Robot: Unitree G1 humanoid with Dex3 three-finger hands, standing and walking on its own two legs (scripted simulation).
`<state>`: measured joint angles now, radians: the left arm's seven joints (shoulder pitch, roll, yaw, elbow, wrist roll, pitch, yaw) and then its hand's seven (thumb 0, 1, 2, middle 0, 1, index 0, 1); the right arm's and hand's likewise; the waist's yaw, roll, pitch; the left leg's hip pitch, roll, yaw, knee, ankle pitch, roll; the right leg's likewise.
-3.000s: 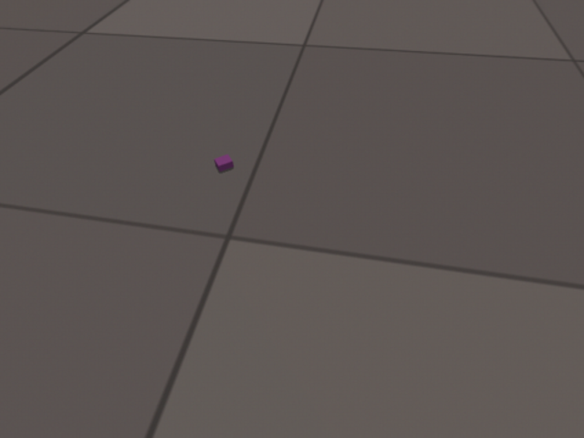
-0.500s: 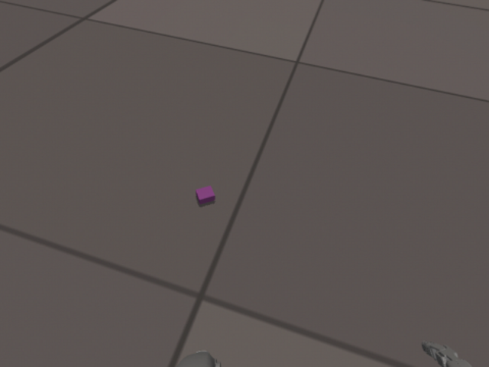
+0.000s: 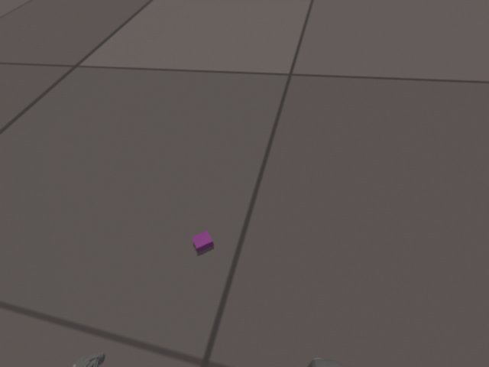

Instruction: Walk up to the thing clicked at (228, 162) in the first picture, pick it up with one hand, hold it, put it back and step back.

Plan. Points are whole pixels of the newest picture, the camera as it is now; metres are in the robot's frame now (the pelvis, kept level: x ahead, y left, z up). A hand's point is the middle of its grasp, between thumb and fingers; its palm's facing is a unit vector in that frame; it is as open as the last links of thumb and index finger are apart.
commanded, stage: walk up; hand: left
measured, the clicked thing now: (202, 241) +0.76 +0.30 -0.74
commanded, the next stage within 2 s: none
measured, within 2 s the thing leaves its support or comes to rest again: neither
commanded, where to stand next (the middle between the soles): +0.39 +0.03 m, yaw +2 degrees
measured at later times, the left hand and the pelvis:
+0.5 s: hand (116, 357) +0.18 +0.30 -0.15, palm faces +0.02 -0.93 -0.36, open 7.4 cm; pelvis +0.17 +0.02 +0.00, yaw +3 degrees
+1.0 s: hand (133, 278) +0.32 +0.28 -0.11, palm faces +0.02 -0.89 -0.46, open 7.4 cm; pelvis +0.28 +0.00 +0.00, yaw +2 degrees
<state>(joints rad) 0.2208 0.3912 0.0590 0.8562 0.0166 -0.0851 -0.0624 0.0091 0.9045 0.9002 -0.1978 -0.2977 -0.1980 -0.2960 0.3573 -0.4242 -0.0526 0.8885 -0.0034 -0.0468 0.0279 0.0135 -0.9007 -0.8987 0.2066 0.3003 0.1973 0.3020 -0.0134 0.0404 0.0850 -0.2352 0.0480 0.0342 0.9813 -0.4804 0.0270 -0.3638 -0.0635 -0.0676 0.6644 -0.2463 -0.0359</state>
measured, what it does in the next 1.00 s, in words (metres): walks ahead: left foot, then right foot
